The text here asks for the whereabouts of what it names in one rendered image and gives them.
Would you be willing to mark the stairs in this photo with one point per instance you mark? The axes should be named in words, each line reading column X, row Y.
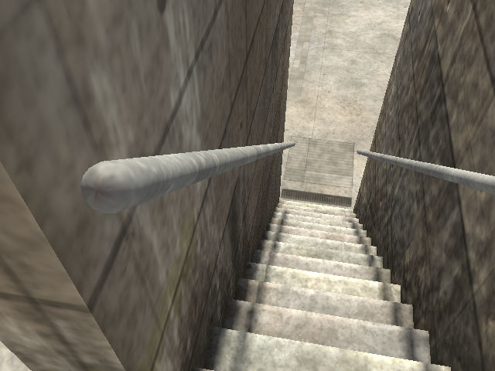
column 315, row 297

